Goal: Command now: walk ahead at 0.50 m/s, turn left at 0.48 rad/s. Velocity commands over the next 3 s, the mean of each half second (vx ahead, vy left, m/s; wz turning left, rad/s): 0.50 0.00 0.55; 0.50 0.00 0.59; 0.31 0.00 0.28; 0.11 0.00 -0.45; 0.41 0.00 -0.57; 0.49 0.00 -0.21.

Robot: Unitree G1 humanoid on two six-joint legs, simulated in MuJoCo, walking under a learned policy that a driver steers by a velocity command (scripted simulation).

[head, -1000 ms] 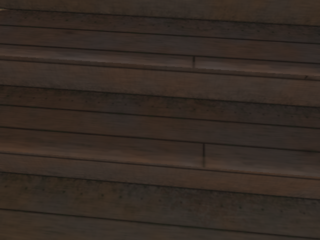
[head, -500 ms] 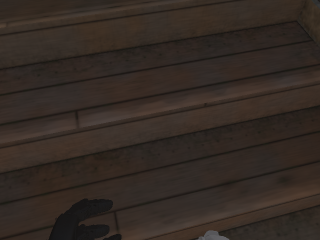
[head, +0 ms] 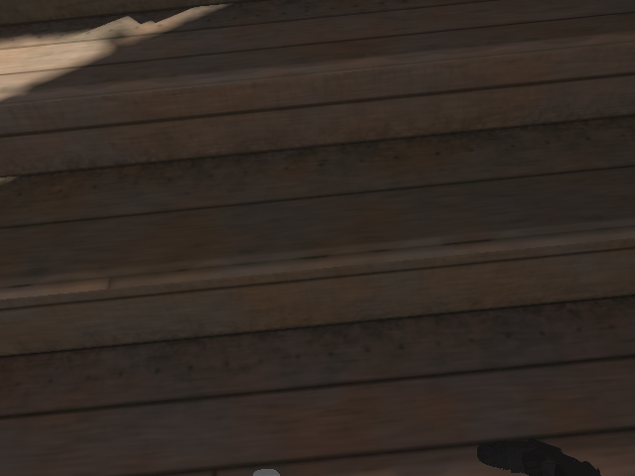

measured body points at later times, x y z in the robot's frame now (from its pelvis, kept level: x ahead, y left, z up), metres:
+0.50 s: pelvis +0.34 -0.05 +0.18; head +0.33 -0.07 +0.63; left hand +0.59 +0.15 +0.17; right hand +0.36 -0.26 +0.02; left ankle +0.15 +0.06 -0.49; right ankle +0.47 -0.14 -0.42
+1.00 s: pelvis +0.60 +0.04 +0.30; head +0.59 +0.02 +0.75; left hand +0.38 +0.03 +0.16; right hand +0.89 +0.07 +0.23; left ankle +0.69 +0.25 -0.16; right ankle +0.47 -0.15 -0.42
